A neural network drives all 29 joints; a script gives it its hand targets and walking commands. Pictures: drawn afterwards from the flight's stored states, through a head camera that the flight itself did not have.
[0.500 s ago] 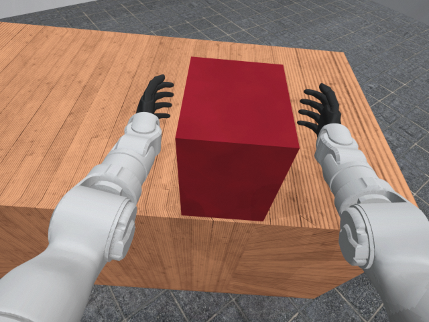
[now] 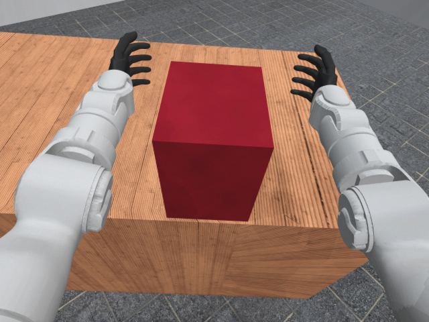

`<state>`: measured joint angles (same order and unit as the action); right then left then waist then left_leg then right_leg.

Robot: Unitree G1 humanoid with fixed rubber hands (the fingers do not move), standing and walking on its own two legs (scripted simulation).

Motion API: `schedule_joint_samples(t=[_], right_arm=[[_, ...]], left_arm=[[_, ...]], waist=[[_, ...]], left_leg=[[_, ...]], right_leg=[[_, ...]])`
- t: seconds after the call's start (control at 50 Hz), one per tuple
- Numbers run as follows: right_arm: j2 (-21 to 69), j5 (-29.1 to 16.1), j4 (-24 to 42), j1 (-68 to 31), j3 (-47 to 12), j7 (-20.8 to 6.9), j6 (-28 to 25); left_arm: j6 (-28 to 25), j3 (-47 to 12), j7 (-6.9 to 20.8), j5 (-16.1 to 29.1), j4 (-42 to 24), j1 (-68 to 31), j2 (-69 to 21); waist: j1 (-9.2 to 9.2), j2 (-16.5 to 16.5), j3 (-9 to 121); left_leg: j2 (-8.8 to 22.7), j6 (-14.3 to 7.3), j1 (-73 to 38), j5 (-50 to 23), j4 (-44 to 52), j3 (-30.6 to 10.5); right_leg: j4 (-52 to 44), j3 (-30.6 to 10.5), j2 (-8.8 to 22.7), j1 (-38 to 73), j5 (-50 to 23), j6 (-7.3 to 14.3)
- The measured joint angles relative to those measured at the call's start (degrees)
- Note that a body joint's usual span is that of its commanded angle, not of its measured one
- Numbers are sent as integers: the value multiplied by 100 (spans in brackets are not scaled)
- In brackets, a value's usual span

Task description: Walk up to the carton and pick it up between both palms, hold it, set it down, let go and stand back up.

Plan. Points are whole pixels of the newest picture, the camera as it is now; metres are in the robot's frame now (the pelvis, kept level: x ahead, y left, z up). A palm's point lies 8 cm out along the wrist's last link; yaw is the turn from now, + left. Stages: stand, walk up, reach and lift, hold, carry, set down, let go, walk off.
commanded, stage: set down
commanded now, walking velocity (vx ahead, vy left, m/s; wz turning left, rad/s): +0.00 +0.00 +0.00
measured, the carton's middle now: (211, 146) +0.45 -0.03 +0.06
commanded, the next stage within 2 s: none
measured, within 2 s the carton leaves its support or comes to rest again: neither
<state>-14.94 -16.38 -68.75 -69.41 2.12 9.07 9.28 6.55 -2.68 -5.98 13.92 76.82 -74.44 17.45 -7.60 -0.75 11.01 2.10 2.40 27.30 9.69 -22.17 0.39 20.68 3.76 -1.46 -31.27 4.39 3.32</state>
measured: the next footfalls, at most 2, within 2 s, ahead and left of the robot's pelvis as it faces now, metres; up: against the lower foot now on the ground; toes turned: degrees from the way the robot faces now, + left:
none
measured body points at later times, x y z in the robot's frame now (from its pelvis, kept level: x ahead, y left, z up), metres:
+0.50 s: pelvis +0.00 +0.02 +0.01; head +0.00 +0.03 +0.46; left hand +0.44 +0.18 +0.17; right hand +0.42 -0.20 +0.16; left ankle +0.00 +0.15 -0.74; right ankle +0.05 -0.08 -0.74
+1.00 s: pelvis +0.02 +0.02 +0.01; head +0.00 +0.02 +0.46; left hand +0.38 +0.18 +0.12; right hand +0.35 -0.20 +0.12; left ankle +0.00 +0.15 -0.74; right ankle +0.05 -0.08 -0.74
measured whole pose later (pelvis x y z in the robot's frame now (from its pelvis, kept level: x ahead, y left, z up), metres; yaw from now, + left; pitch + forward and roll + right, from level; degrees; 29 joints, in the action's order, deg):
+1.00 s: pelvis +0.02 +0.02 +0.01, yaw -1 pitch -4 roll +0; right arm -13.4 -18.3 -19.4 -19.8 0.5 6.6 12.7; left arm 27.2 7.2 -1.9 3.8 11.7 -20.4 8.5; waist -3.3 -0.9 -1.1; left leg 1.6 1.0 2.3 12.6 -18.7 1.2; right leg 18.2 1.2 -1.8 -7.1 7.3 1.8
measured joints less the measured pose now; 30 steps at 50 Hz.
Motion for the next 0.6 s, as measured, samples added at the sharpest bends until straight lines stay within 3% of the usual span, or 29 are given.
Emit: schedule_joint_samples(t=[0.16, 0.24, 0.34, 0.46, 0.6], right_arm=[[-184, -364, 149, -108, -178, 74, 389], [-399, -777, 903, 366, -641, 30, 455], [-418, -1074, 942, 912, -881, 40, 575], [-235, -837, 1829, 1940, -572, -17, 528], [-62, -308, 2481, 2563, 70, -262, 449]], left_arm=[[654, 64, 56, -55, -571, -6, 97], [1114, 637, 106, -566, -1807, 609, -120], [1631, 899, 295, -896, -2455, 1471, -190], [1722, 777, 349, -697, -3539, 2518, -199], [1854, 539, 175, -638, -4498, 3203, -512]], waist=[[-26, 5, -80], [225, 0, -299], [322, 55, -680], [378, 11, -964], [355, -81, -1068]], left_leg=[[40, 0, -374, 80, 61, -32], [87, -20, -1019, 112, 268, 69], [27, -77, -1814, 117, 446, 33], [-14, -127, -1885, 185, 227, -5], [-79, -165, -1705, 220, 11, -15]], right_leg=[[-214, -1, -56, 450, 0, -18], [-508, -139, -129, 1088, -68, -50], [-644, -141, -81, 1888, -10, -109], [-547, -119, -39, 2031, 0, -150], [-293, -119, 28, 1838, 59, -178]])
